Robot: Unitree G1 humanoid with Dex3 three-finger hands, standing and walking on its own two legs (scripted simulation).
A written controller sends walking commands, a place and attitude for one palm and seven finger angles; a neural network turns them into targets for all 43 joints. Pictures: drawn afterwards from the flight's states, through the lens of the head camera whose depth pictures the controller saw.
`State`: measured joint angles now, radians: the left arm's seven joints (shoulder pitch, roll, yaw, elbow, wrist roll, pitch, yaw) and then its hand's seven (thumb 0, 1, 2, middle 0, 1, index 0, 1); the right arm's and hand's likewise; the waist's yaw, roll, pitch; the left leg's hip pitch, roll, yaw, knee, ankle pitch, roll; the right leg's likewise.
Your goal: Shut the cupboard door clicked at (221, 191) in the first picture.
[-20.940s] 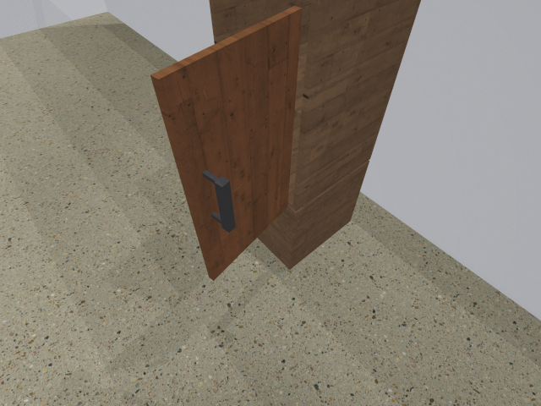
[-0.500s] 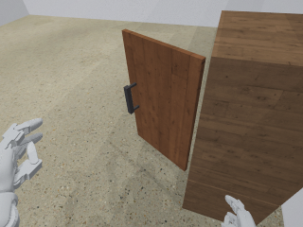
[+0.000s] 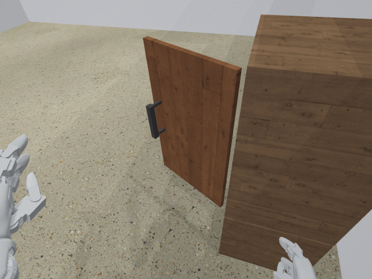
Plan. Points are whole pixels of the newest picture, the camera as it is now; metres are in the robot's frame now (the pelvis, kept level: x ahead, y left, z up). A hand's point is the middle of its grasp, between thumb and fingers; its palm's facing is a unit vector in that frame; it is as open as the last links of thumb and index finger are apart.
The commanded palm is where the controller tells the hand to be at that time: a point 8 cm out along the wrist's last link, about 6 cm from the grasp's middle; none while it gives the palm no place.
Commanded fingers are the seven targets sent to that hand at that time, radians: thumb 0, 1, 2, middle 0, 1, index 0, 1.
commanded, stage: step back with the hand held close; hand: left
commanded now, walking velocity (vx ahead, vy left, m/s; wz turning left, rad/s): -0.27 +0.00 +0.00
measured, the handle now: (156, 119) +0.65 +0.19 -0.04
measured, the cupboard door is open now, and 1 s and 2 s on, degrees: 64 64 64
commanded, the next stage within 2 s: stop stepping back and stand still in 1.62 s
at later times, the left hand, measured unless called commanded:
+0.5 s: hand (21, 211) +0.17 +0.29 +0.16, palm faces +0.41 -0.77 -0.49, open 7.4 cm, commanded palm +0.10 +0.32 +0.17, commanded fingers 0.00 0.90 0.90 -0.20 -0.30 -0.20 -0.30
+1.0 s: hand out of the picture +0.11 +0.29 +0.16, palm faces +0.49 -0.73 -0.47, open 7.4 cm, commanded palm +0.04 +0.32 +0.17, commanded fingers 0.00 0.90 0.90 -0.20 -0.30 -0.20 -0.30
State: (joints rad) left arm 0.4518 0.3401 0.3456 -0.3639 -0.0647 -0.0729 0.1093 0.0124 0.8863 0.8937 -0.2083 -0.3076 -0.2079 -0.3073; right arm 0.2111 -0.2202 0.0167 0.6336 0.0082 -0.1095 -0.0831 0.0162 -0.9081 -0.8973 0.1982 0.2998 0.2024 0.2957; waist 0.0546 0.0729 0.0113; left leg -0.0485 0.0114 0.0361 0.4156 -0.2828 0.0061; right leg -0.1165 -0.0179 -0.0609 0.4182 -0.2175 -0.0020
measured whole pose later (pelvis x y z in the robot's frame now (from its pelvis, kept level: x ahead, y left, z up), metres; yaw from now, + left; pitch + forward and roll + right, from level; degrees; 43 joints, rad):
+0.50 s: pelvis -0.04 +0.03 -0.01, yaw -1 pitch +0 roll +0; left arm 0.53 0.42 0.42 -0.45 -0.05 -0.17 0.14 0.01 0.89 0.89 -0.21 -0.31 -0.21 -0.31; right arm 0.20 -0.23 -0.01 0.53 0.01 0.01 -0.09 0.02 -0.91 -0.90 0.20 0.30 0.20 0.30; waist -0.01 0.01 0.00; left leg -0.27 -0.02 0.07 0.55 -0.28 0.05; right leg -0.33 -0.05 -0.02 0.52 -0.19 0.03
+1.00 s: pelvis -0.09 +0.02 -0.03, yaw +2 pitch -1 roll -1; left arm 0.51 0.42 0.48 -0.47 -0.01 -0.26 0.16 0.01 0.88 0.89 -0.21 -0.31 -0.21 -0.31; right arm 0.25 -0.22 -0.01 0.57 0.00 -0.06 -0.08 0.02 -0.91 -0.90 0.20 0.30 0.20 0.30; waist -0.02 -0.01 0.01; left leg -0.43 -0.01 0.02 0.71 -0.28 0.05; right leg -0.43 0.01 0.02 0.62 -0.18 0.02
